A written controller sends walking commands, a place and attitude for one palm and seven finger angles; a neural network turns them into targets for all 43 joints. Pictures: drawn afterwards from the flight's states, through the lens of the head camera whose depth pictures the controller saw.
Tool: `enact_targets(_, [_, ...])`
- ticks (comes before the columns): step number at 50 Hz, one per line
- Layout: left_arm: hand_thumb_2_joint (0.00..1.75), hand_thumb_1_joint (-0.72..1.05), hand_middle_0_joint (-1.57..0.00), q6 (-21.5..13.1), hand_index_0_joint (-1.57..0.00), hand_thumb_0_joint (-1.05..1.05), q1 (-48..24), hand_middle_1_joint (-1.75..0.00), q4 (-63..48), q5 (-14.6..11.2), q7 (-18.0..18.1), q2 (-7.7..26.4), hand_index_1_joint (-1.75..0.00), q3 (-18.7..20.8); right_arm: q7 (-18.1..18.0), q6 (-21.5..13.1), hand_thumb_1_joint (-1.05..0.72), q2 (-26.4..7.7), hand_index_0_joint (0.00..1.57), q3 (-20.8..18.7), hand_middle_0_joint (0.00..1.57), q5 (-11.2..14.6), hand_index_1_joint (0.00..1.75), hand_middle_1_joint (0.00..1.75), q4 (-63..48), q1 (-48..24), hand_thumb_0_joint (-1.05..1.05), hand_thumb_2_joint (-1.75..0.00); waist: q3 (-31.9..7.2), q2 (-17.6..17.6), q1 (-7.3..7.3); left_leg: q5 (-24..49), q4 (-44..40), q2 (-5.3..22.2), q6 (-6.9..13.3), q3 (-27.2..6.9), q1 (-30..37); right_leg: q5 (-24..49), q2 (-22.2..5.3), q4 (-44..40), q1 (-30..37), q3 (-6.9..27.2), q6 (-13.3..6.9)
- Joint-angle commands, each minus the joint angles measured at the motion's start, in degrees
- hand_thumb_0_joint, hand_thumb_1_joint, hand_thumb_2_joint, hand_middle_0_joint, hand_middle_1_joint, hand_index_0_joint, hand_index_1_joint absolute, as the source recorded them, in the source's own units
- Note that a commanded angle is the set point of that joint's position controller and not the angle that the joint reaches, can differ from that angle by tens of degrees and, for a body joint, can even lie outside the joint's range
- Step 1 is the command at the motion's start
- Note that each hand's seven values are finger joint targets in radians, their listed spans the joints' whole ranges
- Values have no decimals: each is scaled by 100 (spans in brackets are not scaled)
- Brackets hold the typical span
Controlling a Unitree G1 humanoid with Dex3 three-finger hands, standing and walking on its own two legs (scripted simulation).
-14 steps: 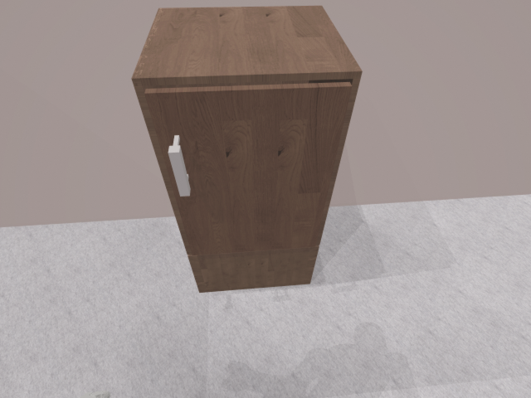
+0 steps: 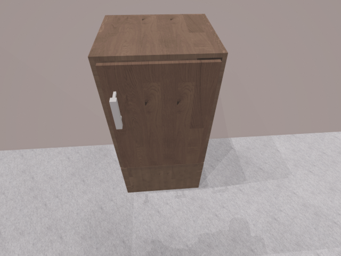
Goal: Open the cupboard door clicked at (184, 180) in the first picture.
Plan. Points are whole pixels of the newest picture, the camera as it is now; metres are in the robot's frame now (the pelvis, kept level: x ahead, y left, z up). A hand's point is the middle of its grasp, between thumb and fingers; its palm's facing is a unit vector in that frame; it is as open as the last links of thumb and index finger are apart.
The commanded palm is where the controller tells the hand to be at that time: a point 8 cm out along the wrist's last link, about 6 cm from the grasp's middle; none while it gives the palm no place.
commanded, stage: stand and wait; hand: left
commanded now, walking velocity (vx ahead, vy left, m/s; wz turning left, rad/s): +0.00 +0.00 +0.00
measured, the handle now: (117, 110) +0.60 +0.24 -0.03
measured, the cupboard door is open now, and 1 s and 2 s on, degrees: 0 0 0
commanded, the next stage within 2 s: look at it before walking up in 0.54 s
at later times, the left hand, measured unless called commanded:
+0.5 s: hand out of the picture +0.04 +0.21 -0.16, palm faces -0.01 -0.96 -0.29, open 7.4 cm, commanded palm none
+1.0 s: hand out of the picture +0.05 +0.20 -0.16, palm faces +0.01 -0.96 -0.28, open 7.4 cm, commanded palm none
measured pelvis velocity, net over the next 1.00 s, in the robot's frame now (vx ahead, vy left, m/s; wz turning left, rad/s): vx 0.00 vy -0.02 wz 0.00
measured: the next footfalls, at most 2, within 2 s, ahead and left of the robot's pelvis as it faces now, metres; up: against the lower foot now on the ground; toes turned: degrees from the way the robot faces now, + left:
right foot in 1.96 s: +0.26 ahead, -0.13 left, +0.00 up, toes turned +2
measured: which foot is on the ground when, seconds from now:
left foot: down 0.00-1.00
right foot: down 0.00-1.00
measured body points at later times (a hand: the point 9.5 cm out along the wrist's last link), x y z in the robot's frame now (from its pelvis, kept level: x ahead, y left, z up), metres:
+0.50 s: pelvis -0.01 -0.02 +0.00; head +0.00 -0.02 +0.45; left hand +0.04 +0.26 -0.14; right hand +0.03 -0.29 -0.15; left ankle +0.00 +0.10 -0.74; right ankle +0.00 -0.14 -0.74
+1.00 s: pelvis +0.00 -0.02 +0.01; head +0.00 -0.01 +0.46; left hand +0.05 +0.25 -0.14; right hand +0.06 -0.29 -0.14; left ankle +0.00 +0.10 -0.74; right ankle +0.00 -0.14 -0.74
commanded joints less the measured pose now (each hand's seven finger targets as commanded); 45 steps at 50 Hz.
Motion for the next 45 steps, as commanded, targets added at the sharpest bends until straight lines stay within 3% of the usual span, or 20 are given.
enact_targets(1, [90,90,-20,-166,-20,0,-191,-30,-308,29,54,1071,-30,241,-71,-144,-90,-1010,20,-251,20,3,30,30,-246,-129,0,-90,-76,-62,-68,612,-609,711,116,-607,-45,568,-422,-501,-90,396,-253])
enact_targets(8, [90,90,-20,-170,-20,0,-91,-30,-95,16,57,966,-30,219,-74,-126,-90,-915,20,-220,20,7,30,30,-6,-44,0,-90,5,-74,-72,306,-699,706,64,-609,-66,278,-430,-687,-164,456,-246])
enact_targets(18, [90,90,-20,-204,-20,0,29,-30,168,-9,87,871,-30,227,-95,-138,-90,-826,20,-211,20,27,30,30,333,186,0,-90,-129,-108,-69,644,-673,742,25,-582,17,557,-450,-723,32,465,-257])
enact_targets(34, [90,90,-20,-214,-20,0,40,-30,310,-2,101,768,-30,226,-111,-129,-90,-689,20,-214,20,19,30,30,505,219,0,-90,128,-73,-58,625,-755,750,-6,-557,9,525,-442,-856,-84,481,-252])
enact_targets(45, [90,90,-20,-234,-20,0,43,-30,310,-4,95,749,-30,250,-125,-159,-90,-693,20,-217,20,19,30,30,495,192,0,-90,-113,-33,-57,1003,-738,780,-5,-566,157,949,-448,-812,114,446,-253])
